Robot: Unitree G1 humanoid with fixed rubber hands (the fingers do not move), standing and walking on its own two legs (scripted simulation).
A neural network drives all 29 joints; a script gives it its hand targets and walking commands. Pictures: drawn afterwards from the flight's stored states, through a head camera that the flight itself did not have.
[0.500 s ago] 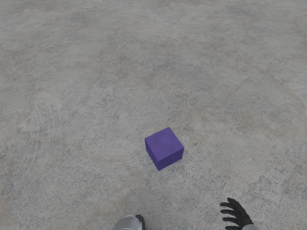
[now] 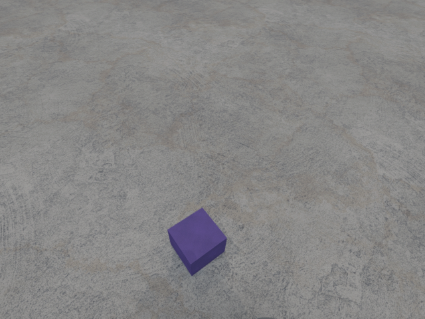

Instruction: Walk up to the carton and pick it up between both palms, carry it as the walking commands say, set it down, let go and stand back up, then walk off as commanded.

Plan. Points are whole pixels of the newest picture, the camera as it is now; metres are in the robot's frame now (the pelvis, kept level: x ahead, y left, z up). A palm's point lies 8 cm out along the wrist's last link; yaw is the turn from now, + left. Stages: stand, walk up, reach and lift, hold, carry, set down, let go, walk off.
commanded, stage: walk up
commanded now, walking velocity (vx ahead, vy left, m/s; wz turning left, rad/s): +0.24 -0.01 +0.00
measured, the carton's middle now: (197, 241) +0.56 +0.03 -0.70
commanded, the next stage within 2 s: none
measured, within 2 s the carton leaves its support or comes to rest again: neither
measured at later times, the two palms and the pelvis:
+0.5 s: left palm out of the picture +0.07 +0.19 -0.15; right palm out of the picture +0.05 -0.25 -0.14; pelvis +0.04 -0.03 +0.00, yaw +0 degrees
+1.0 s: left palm (144, 318) +0.17 +0.14 -0.13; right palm out of the picture +0.08 -0.42 -0.13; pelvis +0.08 -0.13 -0.01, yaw +13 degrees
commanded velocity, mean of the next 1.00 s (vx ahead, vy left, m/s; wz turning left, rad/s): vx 0.07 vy -0.10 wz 0.18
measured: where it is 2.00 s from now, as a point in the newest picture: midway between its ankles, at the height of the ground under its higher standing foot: outside the picture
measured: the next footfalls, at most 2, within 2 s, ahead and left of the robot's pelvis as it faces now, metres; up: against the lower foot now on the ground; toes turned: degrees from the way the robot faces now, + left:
right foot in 0.06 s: +0.09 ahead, -0.15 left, +0.00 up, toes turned -7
left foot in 0.36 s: +0.08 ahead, +0.09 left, +0.00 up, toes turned +5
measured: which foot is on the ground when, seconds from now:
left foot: down 0.00-0.06, up 0.08-0.34, down 0.36-1.00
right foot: up 0.00-0.04, down 0.06-0.64, up 0.66-0.98, down 1.00-1.00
